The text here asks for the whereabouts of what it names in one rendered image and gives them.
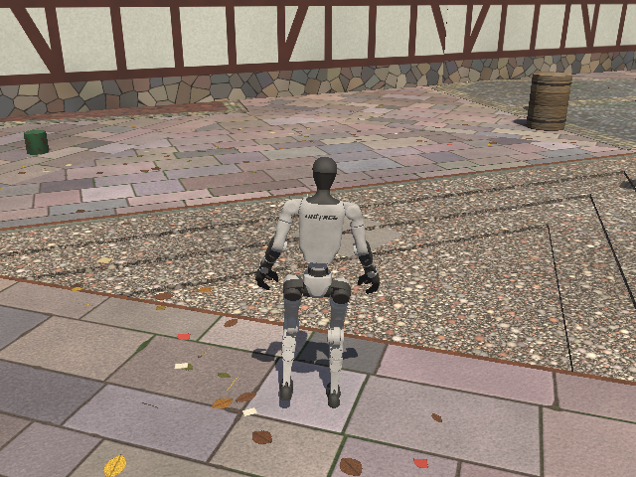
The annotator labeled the right robot upper arm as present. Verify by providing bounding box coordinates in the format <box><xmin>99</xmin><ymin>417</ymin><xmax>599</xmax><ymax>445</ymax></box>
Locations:
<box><xmin>343</xmin><ymin>202</ymin><xmax>369</xmax><ymax>256</ymax></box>

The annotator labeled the robot torso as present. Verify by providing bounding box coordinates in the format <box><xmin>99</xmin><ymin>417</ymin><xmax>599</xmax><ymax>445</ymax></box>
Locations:
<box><xmin>298</xmin><ymin>194</ymin><xmax>345</xmax><ymax>298</ymax></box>

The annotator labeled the robot right forearm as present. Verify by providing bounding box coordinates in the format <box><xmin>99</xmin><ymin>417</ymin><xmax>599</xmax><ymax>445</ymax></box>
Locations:
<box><xmin>359</xmin><ymin>241</ymin><xmax>378</xmax><ymax>278</ymax></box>

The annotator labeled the robot right hand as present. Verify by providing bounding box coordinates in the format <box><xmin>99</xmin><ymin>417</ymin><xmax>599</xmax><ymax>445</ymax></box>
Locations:
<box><xmin>358</xmin><ymin>273</ymin><xmax>380</xmax><ymax>294</ymax></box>

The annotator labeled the left robot upper arm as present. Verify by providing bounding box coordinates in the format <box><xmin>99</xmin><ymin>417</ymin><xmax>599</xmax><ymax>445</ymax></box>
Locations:
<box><xmin>271</xmin><ymin>199</ymin><xmax>302</xmax><ymax>253</ymax></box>

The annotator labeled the robot left forearm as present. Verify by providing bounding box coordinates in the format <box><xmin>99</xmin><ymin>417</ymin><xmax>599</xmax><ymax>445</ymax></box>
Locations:
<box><xmin>258</xmin><ymin>237</ymin><xmax>280</xmax><ymax>274</ymax></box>

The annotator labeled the left robot thigh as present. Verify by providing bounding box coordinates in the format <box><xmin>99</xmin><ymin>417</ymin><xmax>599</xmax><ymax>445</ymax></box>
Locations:
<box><xmin>283</xmin><ymin>275</ymin><xmax>304</xmax><ymax>336</ymax></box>

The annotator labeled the robot left hand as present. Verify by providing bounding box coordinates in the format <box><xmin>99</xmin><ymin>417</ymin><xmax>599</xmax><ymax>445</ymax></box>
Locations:
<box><xmin>255</xmin><ymin>269</ymin><xmax>278</xmax><ymax>290</ymax></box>

